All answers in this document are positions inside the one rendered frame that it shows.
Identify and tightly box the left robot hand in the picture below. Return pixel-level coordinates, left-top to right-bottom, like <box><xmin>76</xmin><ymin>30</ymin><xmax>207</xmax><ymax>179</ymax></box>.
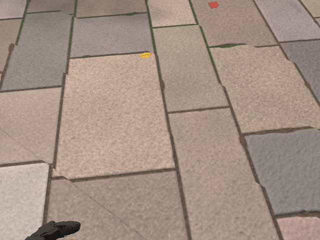
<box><xmin>25</xmin><ymin>221</ymin><xmax>81</xmax><ymax>240</ymax></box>

